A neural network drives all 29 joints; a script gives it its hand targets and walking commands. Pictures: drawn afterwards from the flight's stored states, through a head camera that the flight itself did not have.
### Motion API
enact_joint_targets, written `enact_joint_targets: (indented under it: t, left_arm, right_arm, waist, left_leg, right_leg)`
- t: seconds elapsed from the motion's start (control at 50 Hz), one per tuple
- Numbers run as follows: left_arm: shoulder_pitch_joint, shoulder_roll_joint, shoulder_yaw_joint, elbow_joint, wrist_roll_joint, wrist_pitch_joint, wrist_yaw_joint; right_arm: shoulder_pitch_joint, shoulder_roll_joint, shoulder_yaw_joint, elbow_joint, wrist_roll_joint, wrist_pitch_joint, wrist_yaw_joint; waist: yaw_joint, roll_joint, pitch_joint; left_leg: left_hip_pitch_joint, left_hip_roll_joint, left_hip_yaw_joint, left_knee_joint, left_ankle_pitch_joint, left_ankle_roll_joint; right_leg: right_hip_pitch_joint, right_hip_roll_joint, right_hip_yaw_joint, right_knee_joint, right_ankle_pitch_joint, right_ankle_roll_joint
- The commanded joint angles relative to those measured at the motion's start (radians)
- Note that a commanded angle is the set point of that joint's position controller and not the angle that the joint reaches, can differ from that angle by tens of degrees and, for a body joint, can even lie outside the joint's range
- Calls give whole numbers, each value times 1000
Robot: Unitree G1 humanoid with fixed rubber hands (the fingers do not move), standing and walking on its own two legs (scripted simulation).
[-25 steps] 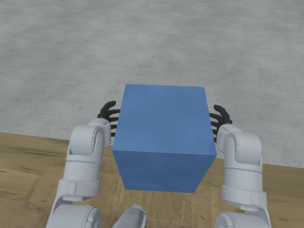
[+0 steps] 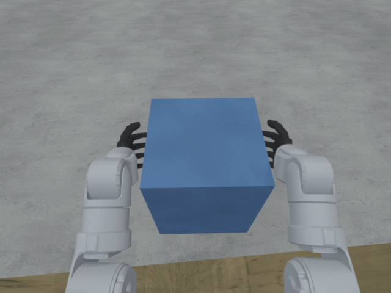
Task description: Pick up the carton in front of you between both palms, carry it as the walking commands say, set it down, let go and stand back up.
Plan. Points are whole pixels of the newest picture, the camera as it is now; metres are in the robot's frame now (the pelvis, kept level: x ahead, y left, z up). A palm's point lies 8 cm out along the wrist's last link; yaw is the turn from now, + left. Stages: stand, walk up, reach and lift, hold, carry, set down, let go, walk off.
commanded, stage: carry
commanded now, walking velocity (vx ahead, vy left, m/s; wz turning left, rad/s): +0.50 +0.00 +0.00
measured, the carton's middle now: (203, 171) +0.38 -0.02 +0.05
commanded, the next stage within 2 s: none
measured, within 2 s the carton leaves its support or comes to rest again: neither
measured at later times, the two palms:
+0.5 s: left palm (138, 93) +0.72 +0.18 +0.02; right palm (229, 94) +0.72 -0.12 +0.01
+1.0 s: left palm (156, 80) +1.05 +0.17 -0.14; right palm (218, 75) +1.09 -0.13 -0.14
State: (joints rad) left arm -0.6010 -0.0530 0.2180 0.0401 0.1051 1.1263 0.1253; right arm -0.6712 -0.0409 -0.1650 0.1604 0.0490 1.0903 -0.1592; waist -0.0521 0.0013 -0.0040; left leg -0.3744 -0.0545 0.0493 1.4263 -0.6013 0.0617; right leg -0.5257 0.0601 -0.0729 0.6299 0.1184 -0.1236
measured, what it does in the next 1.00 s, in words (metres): goes down: left foot 0.10 m lower, then right foot 0.10 m lower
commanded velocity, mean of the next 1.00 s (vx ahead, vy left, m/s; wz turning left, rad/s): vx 0.50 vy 0.00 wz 0.00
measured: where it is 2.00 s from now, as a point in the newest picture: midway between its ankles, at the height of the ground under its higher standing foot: (187, 148)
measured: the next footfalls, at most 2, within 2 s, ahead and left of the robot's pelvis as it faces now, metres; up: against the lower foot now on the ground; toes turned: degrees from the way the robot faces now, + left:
left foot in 0.38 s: +0.41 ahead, +0.07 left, -0.10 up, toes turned +3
right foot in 0.78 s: +0.77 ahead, -0.06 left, -0.21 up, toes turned -1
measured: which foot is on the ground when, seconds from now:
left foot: up 0.00-0.36, down 0.38-0.78, up 0.80-1.00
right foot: down 0.00-0.38, up 0.40-0.76, down 0.78-1.00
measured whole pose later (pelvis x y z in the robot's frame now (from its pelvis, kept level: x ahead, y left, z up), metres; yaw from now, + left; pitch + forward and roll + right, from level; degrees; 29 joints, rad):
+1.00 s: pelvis +0.72 -0.01 -0.20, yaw +1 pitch +6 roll +0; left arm -0.55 -0.03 0.20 0.08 0.03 1.12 0.16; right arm -0.61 0.02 -0.20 0.14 -0.02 1.12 -0.15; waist 0.06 0.00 0.05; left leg -0.77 0.04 -0.04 1.31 -0.46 0.02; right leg -0.45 0.07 -0.08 0.65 -0.31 -0.11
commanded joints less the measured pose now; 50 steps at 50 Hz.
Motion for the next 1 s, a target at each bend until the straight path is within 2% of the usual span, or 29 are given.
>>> enact_joint_targets:
  t: [0.0,0.04,0.08,0.1,0.12,0.18,0.24,0.28,0.3,0.34,0.36,0.38,0.4,0.42,0.46,0.48,0.52,0.54,0.58,0.64,0.7,0.74,0.76,0.78,0.8,0.82,0.84,0.9,0.98]
  left_arm:
    - [-585,-886,-633,-14,-398,-11,-196]
    - [-693,-958,-674,-31,-449,-5,-210]
    - [-752,-1053,-716,-52,-527,-14,-227]
    - [-815,-1076,-727,-82,-545,-27,-230]
    - [-843,-1104,-736,-101,-564,-34,-234]
    - [-866,-1147,-765,-147,-618,-54,-246]
    - [-855,-1138,-783,-170,-641,-68,-252]
    - [-847,-1106,-774,-170,-646,-73,-256]
    - [-804,-1104,-776,-148,-643,-67,-256]
    - [-765,-1066,-769,-104,-626,-56,-257]
    - [-756,-1040,-760,-68,-602,-49,-255]
    - [-731,-1012,-738,-14,-582,-29,-249]
    - [-666,-990,-687,22,-554,-5,-241]
    - [-676,-953,-674,10,-521,10,-231]
    - [-683,-966,-629,32,-485,19,-218]
    - [-663,-976,-603,37,-461,20,-214]
    - [-684,-992,-575,25,-418,8,-211]
    - [-693,-1003,-576,14,-407,1,-209]
    - [-736,-1010,-582,-24,-387,-16,-201]
    - [-745,-986,-598,-87,-370,-31,-176]
    - [-710,-918,-592,-120,-344,-26,-153]
    - [-662,-876,-588,-102,-325,-19,-155]
    - [-640,-855,-585,-85,-317,-16,-163]
    - [-637,-819,-570,-48,-306,-13,-168]
    - [-566,-821,-558,37,-309,-4,-170]
    - [-514,-838,-570,59,-328,-7,-174]
    - [-550,-902,-593,35,-361,-13,-184]
    - [-764,-1061,-705,-118,-494,-29,-209]
    - [-849,-1136,-786,-223,-591,-57,-229]
  right_arm:
    - [-577,1061,608,-100,344,37,257]
    - [-629,1101,589,-64,321,42,255]
    - [-592,1115,569,-63,296,29,251]
    - [-604,1137,564,-85,289,21,248]
    - [-625,1138,559,-100,271,13,243]
    - [-614,1124,556,-157,239,-13,223]
    - [-609,1079,558,-208,205,-22,203]
    - [-615,1037,562,-247,190,-23,192]
    - [-584,1006,561,-242,176,-16,188]
    - [-546,957,553,-227,162,-3,188]
    - [-536,929,551,-207,160,8,194]
    - [-499,904,540,-142,171,24,199]
    - [-496,877,538,-112,172,33,203]
    - [-490,927,558,-83,202,37,212]
    - [-572,1027,603,-130,290,49,233]
    - [-640,1072,629,-150,326,48,242]
    - [-739,1162,675,-177,398,34,263]
    - [-772,1188,687,-197,422,25,272]
    - [-835,1233,702,-233,468,12,284]
    - [-838,1225,708,-259,506,-2,287]
    - [-756,1200,698,-216,502,-5,287]
    - [-695,1189,689,-158,478,-6,285]
    - [-667,1170,684,-123,463,-7,284]
    - [-670,1180,673,-89,445,2,286]
    - [-644,1155,644,-45,422,19,280]
    - [-587,1136,616,-38,400,29,270]
    - [-618,1145,616,-70,383,29,264]
    - [-655,1171,596,-137,335,16,250]
    - [-619,1167,610,-218,276,-22,218]
  waist:
    - [126,-171,-615]
    - [115,-78,-493]
    - [114,25,-470]
    - [119,-59,-491]
    - [135,-65,-490]
    - [168,-46,-508]
    - [205,-28,-461]
    - [178,-117,-474]
    - [147,-140,-493]
    - [13,-44,-491]
    - [-38,92,-446]
    - [25,158,-477]
    - [-26,211,-555]
    - [-49,174,-595]
    - [-27,-29,-487]
    - [-22,-1,-490]
    - [-17,24,-467]
    - [-11,31,-469]
    - [-66,11,-428]
    - [-85,64,-408]
    - [-70,99,-410]
    - [2,80,-456]
    - [59,12,-480]
    - [64,-188,-533]
    - [102,-226,-649]
    - [147,-219,-734]
    - [150,-115,-732]
    - [110,-1,-581]
    - [116,-92,-578]
  left_leg:
    - [-524,35,-147,148,62,-5]
    - [-527,77,-132,17,105,-14]
    - [-465,85,-114,-192,162,-34]
    - [-461,83,-124,-263,180,-45]
    - [-467,83,-101,-280,254,-50]
    - [-495,67,-74,-465,566,-26]
    - [-187,-6,11,-795,814,-19]
    - [65,-26,49,-803,1059,10]
    - [104,-14,26,-838,1043,20]
    - [357,21,6,-985,979,54]
    - [490,104,-52,-1027,994,83]
    - [704,302,-291,-781,1449,146]
    - [936,422,-451,-745,1346,253]
    - [878,391,-497,-764,1034,293]
    - [644,303,-435,-793,991,231]
    - [526,331,-480,-837,845,263]
    - [416,319,-489,-842,944,230]
    - [403,299,-449,-829,963,210]
    - [394,173,-331,-768,845,150]
    - [225,88,-226,-751,602,143]
    - [246,76,-186,-601,546,116]
    - [239,93,-137,-379,663,93]
    - [105,65,-91,-213,530,70]
    - [-224,19,-66,43,-18,1]
    - [-482,24,-92,190,-153,-36]
    - [-614,43,-133,208,-56,-36]
    - [-620,71,-142,150,46,-25]
    - [-525,93,-98,-16,125,-41]
    - [-525,114,-60,-181,204,-45]
  right_leg:
    - [828,-396,663,-92,-274,-219]
    - [695,-327,569,11,134,-169]
    - [544,-277,540,-50,127,-144]
    - [545,-312,567,-27,232,-174]
    - [567,-285,517,2,289,-156]
    - [606,-170,397,105,171,-89]
    - [397,-84,290,108,12,-77]
    - [256,-66,186,217,-116,-53]
    - [278,-73,172,281,-124,-36]
    - [163,-97,122,530,104,25]
    - [-6,-35,78,816,-326,48]
    - [-268,16,68,928,-745,90]
    - [-522,-20,208,936,-676,107]
    - [-556,-57,193,889,-625,91]
    - [-504,-76,148,683,-566,102]
    - [-422,-84,147,560,-574,111]
    - [-326,-92,121,557,-418,118]
    - [-325,-96,115,535,-375,109]
    - [-334,-76,69,307,-112,92]
    - [-31,-24,0,-18,157,78]
    - [123,-34,6,-200,307,46]
    - [329,-66,-10,-316,312,22]
    - [519,-97,17,-302,257,19]
    - [862,-312,208,-36,725,-57]
    - [1141,-434,398,119,853,-161]
    - [1170,-468,547,20,374,-242]
    - [1067,-413,562,-49,68,-227]
    - [723,-351,506,-104,87,-193]
    - [676,-296,398,-105,174,-146]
